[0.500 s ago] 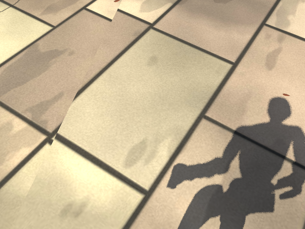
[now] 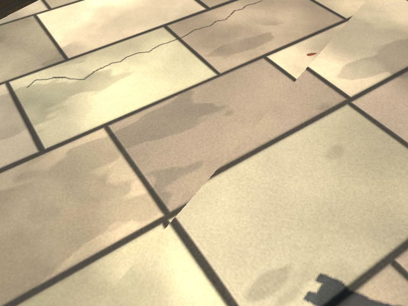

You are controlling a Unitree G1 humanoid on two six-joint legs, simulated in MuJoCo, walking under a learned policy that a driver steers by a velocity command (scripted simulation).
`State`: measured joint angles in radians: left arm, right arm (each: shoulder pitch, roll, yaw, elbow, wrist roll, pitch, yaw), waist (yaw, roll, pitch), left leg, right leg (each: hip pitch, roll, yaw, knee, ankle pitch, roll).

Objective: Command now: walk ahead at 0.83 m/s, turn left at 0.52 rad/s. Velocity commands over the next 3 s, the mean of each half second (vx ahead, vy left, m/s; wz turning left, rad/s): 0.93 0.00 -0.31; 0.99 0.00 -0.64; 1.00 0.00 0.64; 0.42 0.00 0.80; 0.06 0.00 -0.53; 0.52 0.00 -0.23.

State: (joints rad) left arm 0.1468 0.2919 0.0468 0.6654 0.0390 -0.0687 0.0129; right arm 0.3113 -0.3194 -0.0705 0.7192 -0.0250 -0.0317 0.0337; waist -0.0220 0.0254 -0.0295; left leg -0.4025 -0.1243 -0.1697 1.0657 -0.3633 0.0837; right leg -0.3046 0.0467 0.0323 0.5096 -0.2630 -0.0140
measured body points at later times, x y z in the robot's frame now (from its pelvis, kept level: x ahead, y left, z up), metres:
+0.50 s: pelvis +0.36 +0.03 +0.00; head +0.38 +0.03 +0.45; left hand +0.47 +0.30 -0.13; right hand +0.43 -0.25 -0.11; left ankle +0.36 +0.14 -0.74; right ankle +0.28 -0.08 -0.63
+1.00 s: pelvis +0.77 -0.14 -0.01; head +0.79 -0.14 +0.44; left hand +0.93 +0.09 -0.14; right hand +0.78 -0.42 -0.11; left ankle +0.92 -0.01 -0.65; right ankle +0.73 -0.13 -0.74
